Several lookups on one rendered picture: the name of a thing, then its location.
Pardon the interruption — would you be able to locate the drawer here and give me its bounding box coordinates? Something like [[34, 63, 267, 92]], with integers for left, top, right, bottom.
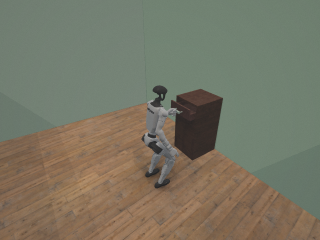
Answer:
[[171, 100, 197, 121]]

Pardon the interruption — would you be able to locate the right robot hand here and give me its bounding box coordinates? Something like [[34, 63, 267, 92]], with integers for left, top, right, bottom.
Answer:
[[168, 148, 179, 161]]

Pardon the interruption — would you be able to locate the robot head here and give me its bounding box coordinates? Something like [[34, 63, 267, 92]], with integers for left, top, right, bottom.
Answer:
[[150, 85, 168, 108]]

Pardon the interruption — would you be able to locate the right robot forearm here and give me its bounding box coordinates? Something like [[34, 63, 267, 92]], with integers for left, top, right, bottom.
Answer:
[[158, 130, 173, 151]]

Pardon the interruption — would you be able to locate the robot right upper arm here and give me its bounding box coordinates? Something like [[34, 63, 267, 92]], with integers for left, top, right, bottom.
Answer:
[[155, 108, 168, 136]]

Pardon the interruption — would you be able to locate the left robot hand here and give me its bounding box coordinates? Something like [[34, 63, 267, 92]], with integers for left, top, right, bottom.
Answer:
[[168, 108, 177, 117]]

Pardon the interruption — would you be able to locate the cabinet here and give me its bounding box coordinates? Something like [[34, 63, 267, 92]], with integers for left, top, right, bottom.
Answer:
[[174, 89, 223, 160]]

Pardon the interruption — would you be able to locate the robot right thigh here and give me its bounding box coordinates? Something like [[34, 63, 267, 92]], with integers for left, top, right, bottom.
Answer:
[[151, 142, 174, 164]]

